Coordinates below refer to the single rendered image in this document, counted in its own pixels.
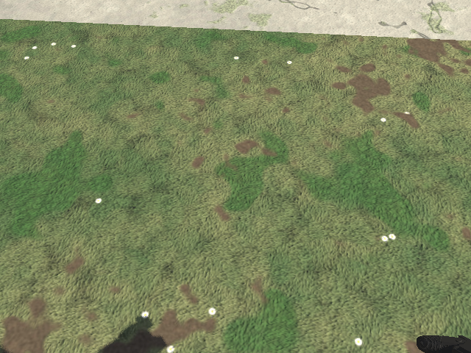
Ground right robot hand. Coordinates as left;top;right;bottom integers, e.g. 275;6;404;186
417;335;471;353

